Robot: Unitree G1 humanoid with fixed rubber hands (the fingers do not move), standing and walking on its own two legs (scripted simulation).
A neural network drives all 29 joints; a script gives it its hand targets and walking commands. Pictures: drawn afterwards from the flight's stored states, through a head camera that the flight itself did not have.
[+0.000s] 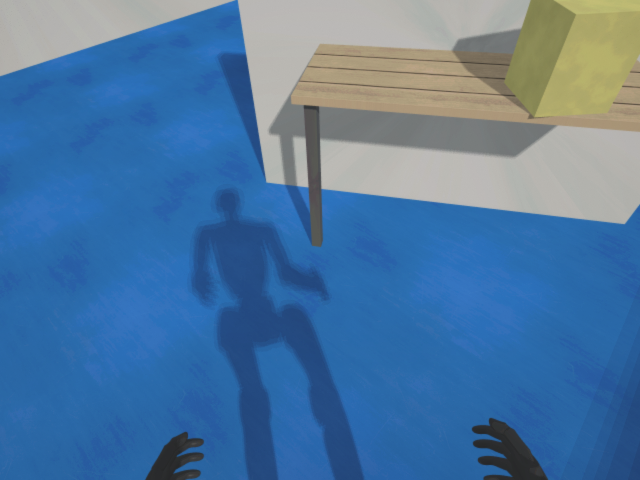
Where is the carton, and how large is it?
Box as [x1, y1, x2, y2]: [504, 0, 639, 116]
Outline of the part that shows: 531,0 504,82 533,116 607,112 639,54 639,0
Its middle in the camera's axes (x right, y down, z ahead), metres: +0.67 -0.50 +1.03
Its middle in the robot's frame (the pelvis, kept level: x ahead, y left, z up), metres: +1.11 -0.68 +0.05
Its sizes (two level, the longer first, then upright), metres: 0.210 0.200 0.250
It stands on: a table, 0.69 m high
